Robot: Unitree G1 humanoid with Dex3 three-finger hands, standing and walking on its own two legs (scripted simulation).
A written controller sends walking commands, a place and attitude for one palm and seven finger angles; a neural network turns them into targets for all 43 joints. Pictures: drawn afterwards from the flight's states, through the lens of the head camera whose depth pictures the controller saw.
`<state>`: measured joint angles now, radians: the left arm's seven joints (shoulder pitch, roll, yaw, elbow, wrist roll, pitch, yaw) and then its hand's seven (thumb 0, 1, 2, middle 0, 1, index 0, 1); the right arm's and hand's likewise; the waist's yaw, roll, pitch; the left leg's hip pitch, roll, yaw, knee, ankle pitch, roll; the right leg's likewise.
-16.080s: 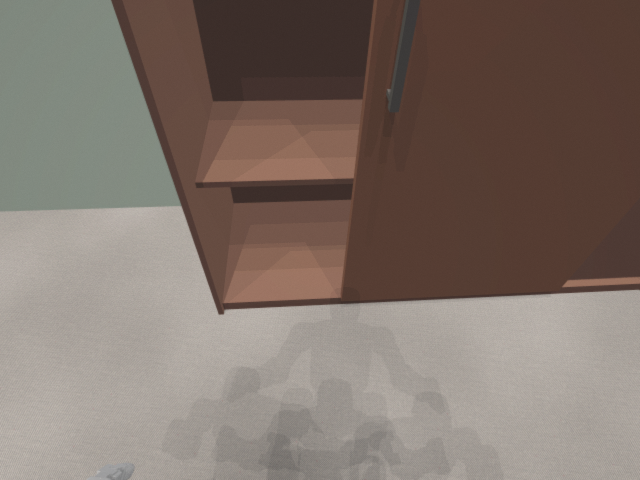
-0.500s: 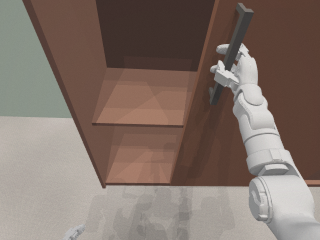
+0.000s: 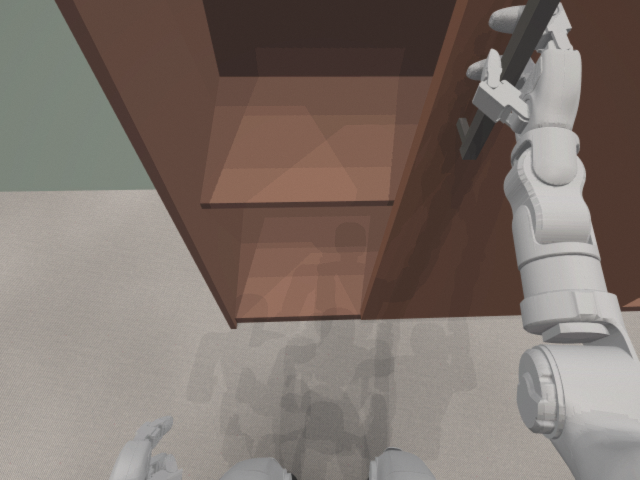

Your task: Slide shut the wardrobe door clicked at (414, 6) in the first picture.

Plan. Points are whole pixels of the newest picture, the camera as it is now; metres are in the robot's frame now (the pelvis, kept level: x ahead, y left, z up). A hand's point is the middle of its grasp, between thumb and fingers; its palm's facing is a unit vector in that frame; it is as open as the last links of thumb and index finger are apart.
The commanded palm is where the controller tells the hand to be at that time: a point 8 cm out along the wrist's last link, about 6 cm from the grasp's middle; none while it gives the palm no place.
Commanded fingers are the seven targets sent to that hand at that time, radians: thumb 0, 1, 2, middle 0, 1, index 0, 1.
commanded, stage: step sideways, sliding the door along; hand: right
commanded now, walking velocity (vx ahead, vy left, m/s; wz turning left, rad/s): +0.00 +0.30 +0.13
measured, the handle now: (505, 54) +0.53 -0.16 +0.21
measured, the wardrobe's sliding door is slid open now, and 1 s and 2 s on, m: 0.39 0.22 0.00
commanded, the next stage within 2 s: stop walking and hold the door there in 1.88 s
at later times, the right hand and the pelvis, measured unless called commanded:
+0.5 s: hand (439, 84) +0.48 -0.09 +0.20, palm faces +0.35 +0.94 -0.01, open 6.3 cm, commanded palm +0.45 -0.06 +0.21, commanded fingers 0.00 -0.90 -0.90 0.45 1.40 0.45 1.40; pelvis +0.05 +0.13 +0.00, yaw -4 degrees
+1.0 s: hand (308, 87) +0.47 +0.05 +0.20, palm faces +0.44 +0.90 -0.04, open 6.9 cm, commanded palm +0.43 +0.08 +0.19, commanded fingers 0.00 -0.90 -0.90 0.45 1.40 0.45 1.40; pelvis +0.12 +0.28 +0.00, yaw -4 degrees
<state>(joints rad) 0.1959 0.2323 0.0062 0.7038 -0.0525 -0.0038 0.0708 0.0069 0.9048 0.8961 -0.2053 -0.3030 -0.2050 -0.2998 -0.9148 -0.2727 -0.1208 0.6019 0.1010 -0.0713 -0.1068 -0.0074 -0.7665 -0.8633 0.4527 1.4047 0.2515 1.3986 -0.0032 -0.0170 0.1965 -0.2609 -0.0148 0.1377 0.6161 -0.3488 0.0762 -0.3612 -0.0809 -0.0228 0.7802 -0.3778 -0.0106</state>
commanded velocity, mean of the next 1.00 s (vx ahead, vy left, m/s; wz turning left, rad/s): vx -0.26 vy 0.26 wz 0.21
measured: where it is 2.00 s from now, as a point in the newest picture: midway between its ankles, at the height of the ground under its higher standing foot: outside the picture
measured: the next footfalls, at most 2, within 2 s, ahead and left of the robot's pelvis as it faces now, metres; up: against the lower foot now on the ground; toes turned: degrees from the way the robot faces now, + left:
left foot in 0.30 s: +0.12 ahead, +0.23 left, +0.00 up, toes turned +3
right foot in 0.46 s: +0.07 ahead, -0.08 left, +0.00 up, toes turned -11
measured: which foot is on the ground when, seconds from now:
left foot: down 0.00-0.02, up 0.04-0.28, down 0.30-0.46, up 0.48-0.62, down 0.64-0.86, up 0.88-1.00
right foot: down 0.00-0.34, up 0.36-0.44, down 0.46-0.68, up 0.70-0.82, down 0.84-1.00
